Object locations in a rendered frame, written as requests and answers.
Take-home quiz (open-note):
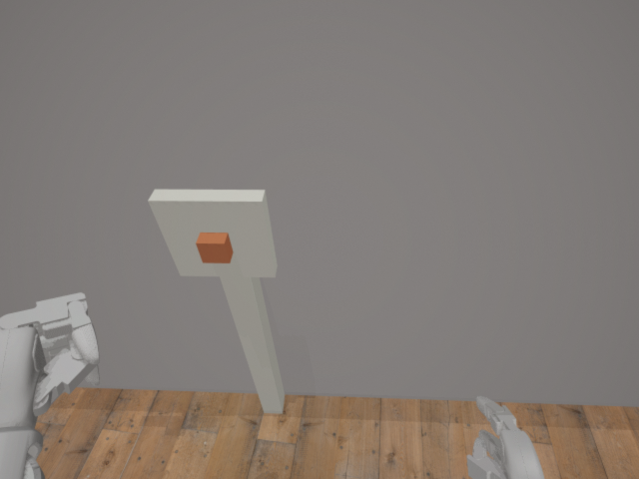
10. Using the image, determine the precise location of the robot left forearm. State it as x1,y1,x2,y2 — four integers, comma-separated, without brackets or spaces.
0,426,45,479

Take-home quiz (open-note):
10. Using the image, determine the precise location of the robot left hand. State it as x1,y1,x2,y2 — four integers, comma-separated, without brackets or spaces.
0,292,100,429

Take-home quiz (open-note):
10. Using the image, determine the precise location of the panel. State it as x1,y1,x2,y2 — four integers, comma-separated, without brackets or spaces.
148,190,285,414

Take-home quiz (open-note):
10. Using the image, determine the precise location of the button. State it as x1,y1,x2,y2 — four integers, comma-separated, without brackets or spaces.
196,233,233,263

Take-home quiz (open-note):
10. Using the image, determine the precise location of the robot right hand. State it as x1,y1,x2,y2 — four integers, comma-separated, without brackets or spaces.
466,395,544,479

